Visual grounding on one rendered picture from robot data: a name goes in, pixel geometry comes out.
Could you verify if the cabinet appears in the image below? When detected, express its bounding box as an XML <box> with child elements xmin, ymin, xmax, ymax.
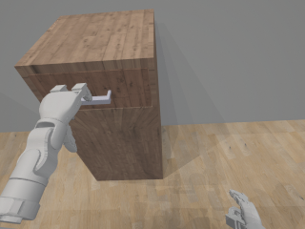
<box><xmin>13</xmin><ymin>9</ymin><xmax>163</xmax><ymax>181</ymax></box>

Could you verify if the drawer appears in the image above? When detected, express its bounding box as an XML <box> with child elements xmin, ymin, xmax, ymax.
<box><xmin>28</xmin><ymin>67</ymin><xmax>152</xmax><ymax>110</ymax></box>

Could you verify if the right robot hand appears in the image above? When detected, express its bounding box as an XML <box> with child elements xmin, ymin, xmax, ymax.
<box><xmin>225</xmin><ymin>189</ymin><xmax>262</xmax><ymax>229</ymax></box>

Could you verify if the robot left forearm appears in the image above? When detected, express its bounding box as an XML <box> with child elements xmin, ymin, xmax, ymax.
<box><xmin>0</xmin><ymin>118</ymin><xmax>68</xmax><ymax>224</ymax></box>

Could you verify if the handle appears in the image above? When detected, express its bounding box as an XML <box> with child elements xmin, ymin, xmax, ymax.
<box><xmin>81</xmin><ymin>90</ymin><xmax>112</xmax><ymax>106</ymax></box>

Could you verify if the left robot hand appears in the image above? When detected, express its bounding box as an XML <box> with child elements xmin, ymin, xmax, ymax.
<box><xmin>39</xmin><ymin>83</ymin><xmax>92</xmax><ymax>153</ymax></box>

